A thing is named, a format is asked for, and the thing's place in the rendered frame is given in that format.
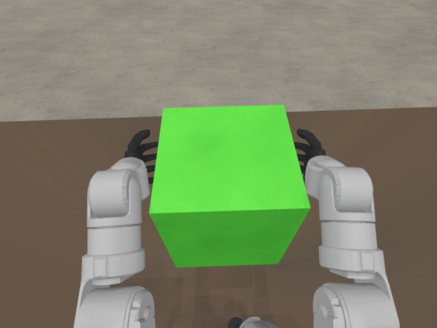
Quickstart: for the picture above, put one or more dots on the robot left upper arm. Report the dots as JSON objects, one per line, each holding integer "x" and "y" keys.
{"x": 117, "y": 307}

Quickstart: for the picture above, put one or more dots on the robot right hand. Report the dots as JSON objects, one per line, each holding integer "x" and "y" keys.
{"x": 313, "y": 149}

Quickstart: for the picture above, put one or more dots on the robot left hand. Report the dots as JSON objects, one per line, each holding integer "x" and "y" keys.
{"x": 136, "y": 150}

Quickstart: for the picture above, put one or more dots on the robot left forearm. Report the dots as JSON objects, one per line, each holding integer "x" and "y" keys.
{"x": 114, "y": 251}

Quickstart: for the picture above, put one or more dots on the carton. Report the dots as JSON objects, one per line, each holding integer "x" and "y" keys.
{"x": 228, "y": 189}

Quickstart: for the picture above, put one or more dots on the robot right forearm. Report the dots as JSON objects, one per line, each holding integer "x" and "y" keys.
{"x": 349, "y": 244}

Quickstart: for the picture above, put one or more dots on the robot right upper arm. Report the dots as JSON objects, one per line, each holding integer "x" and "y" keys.
{"x": 352, "y": 305}

